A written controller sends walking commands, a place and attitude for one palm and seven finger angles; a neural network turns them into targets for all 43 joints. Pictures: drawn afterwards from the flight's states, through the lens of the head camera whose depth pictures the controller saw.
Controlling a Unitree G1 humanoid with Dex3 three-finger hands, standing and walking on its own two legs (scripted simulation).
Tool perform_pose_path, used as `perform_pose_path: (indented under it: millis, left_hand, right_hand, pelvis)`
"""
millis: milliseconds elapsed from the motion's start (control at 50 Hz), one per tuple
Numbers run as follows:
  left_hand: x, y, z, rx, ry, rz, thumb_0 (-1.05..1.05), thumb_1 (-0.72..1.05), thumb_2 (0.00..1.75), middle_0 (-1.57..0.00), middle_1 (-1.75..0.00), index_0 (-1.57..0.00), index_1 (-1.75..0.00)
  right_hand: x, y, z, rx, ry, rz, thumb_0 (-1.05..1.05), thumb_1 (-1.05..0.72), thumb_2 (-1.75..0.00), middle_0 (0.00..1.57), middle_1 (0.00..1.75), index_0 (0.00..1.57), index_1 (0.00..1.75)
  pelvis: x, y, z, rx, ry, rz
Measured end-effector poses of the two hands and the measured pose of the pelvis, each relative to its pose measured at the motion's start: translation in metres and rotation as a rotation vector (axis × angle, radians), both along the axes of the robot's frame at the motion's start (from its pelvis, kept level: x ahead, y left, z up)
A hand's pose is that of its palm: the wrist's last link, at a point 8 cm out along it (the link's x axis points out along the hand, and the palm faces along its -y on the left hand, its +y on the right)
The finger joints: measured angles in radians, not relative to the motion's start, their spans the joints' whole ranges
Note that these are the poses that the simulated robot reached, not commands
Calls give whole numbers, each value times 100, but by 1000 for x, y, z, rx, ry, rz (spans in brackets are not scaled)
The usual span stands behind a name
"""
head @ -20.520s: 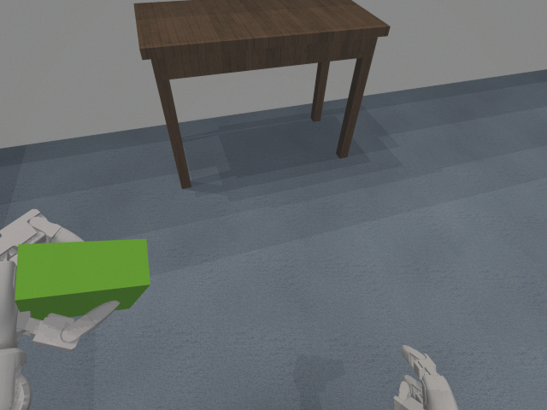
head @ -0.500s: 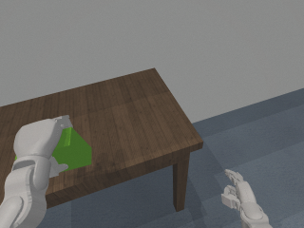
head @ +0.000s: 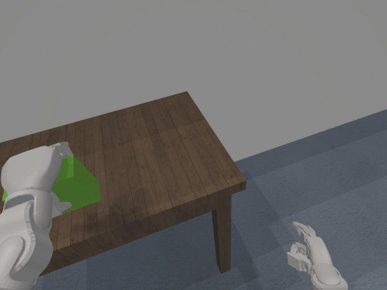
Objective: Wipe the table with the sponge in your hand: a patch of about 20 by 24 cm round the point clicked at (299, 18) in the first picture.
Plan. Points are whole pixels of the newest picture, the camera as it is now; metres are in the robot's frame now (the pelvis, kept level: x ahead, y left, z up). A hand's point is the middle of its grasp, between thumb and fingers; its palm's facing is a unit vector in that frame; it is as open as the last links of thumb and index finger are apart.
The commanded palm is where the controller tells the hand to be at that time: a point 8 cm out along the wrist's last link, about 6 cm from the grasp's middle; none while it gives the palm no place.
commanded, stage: move the sponge above the wiping area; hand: left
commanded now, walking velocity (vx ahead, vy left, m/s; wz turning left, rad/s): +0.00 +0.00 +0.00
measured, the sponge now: (62, 193) +0.24 +0.31 +0.11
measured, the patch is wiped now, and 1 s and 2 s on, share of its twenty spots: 0.00 0.00 0.00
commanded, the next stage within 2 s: none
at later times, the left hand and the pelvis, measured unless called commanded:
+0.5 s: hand (49, 178) +0.25 +0.34 +0.14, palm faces +0.14 -0.06 -0.99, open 9.4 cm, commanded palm +0.22 +0.31 +0.19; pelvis +0.01 +0.01 +0.00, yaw +0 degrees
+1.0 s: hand (59, 182) +0.26 +0.34 +0.11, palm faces +0.03 -0.08 -1.00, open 9.4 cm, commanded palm +0.24 +0.33 +0.17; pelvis +0.01 +0.03 +0.00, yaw +1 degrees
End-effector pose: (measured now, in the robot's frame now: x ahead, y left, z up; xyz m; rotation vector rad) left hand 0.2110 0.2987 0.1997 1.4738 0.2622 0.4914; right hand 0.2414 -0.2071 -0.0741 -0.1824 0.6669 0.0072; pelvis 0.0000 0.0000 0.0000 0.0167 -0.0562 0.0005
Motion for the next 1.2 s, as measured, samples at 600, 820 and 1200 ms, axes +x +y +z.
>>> perform_pose_path:
  millis: [600, 820, 1200]
  left_hand:
    - [13, 24, -35, -92, 138, 51, 0, -43, 103, -80, -139, -80, -138]
    - [28, 13, -29, -16, 40, -80, 0, -44, 103, -80, -138, -81, -138]
    - [43, 13, -50, -42, 143, -99, 0, -43, 104, -80, -138, -81, -138]
  right_hand:
    - [2, 13, -5, -7, 15, -18, 1, -91, -90, 20, 30, 20, 30]
    - [7, 36, 2, -9, 19, 26, 1, -91, -90, 20, 30, 20, 30]
    - [-13, 18, -9, -48, 88, -15, 1, -91, -89, 20, 30, 20, 30]
  pelvis:
    - [8, 21, 1, -6, 28, 11]
    - [7, 26, 1, -10, 20, 12]
    - [9, 26, 2, -11, 30, 14]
